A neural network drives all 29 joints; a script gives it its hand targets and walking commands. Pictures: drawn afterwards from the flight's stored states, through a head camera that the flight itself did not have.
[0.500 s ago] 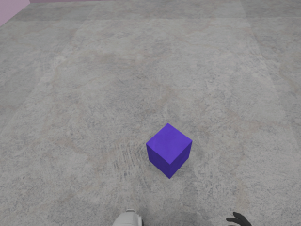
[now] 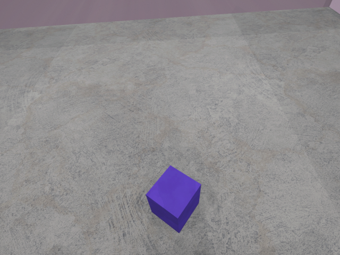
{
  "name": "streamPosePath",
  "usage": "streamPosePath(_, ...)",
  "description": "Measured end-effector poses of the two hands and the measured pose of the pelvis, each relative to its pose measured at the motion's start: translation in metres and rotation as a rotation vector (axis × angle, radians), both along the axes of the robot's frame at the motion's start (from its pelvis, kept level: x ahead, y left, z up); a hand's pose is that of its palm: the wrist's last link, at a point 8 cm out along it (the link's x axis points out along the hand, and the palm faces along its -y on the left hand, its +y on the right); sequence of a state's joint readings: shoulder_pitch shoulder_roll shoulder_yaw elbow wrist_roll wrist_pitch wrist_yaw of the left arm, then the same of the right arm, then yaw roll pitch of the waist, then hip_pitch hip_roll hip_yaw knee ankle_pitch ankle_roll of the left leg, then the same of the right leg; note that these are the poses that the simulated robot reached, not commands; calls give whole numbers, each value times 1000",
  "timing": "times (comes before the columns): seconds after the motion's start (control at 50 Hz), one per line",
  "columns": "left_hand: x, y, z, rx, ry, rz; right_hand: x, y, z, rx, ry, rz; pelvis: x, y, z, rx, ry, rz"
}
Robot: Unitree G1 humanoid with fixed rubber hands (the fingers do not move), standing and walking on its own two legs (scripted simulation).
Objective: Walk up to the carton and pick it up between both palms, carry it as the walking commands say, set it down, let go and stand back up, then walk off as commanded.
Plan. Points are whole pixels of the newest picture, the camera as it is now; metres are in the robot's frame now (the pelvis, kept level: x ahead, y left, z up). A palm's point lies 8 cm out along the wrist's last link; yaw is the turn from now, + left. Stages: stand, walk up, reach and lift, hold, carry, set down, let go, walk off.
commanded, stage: walk up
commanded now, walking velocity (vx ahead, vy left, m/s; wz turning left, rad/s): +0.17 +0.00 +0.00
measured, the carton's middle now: (174, 199) +0.52 +0.01 -0.65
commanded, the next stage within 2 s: none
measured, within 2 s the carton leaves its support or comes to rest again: neither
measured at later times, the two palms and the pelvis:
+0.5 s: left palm out of the picture +0.05 +0.22 -0.14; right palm out of the picture +0.06 -0.22 -0.13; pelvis +0.04 +0.01 +0.01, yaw -1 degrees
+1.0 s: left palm out of the picture +0.14 +0.37 -0.14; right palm out of the picture +0.08 -0.15 -0.13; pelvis +0.07 +0.11 +0.00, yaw -15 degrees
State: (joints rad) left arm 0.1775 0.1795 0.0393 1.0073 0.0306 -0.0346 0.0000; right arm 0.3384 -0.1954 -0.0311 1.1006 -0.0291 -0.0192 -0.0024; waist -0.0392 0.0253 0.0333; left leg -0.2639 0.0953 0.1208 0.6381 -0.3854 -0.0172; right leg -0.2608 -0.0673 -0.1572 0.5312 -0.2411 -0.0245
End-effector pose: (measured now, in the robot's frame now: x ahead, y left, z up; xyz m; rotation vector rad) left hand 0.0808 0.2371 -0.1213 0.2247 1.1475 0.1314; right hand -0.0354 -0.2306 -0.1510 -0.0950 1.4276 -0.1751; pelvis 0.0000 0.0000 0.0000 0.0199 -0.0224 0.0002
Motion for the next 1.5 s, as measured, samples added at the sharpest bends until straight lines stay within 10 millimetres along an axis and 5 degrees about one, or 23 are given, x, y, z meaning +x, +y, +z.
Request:
streamPosePath(0.14,-26,-11,1,-1,101,81,74,2,3,22,-93,44,20,-7,8,-17,-18,-3)
streamPosePath(0.24,-33,-13,-15,-38,145,117,99,3,4,-21,-109,67,26,-2,2,-56,-21,9)
streamPosePath(0.4,-27,-16,-24,-91,178,109,105,4,24,-75,-128,61,35,4,7,-25,-10,-11)
streamPosePath(0.58,-32,-4,-19,-62,200,98,90,10,17,-64,-115,3,34,9,6,-22,16,-53)
streamPosePath(0.74,-8,37,-21,31,193,29,73,4,10,-115,-116,-63,33,25,-7,-23,53,-128)
streamPosePath(0.86,-10,88,-7,101,260,9,104,28,22,-109,-184,-60,47,61,0,-8,64,-195)
streamPosePath(0.94,18,121,-15,91,258,-41,124,58,23,-122,-243,-84,63,91,-6,-20,71,-222)
streamPosePath(1.0,58,133,-15,94,215,-120,117,81,25,-121,-223,-125,72,107,-4,-14,68,-267)
streamPosePath(1.1,138,127,-6,87,113,-256,94,107,27,-124,-180,-237,88,123,2,-4,67,-345)
streamPosePath(1.2,201,112,-6,108,10,-374,71,123,2,-109,-126,-328,104,135,-13,23,57,-413)
streamPosePath(1.3,211,131,3,137,21,-366,73,150,-8,-51,-61,-347,121,154,-10,-2,39,-426)
streamPosePath(1.5,212,201,4,126,162,-354,157,187,16,-64,-165,-334,162,211,4,29,40,-482)
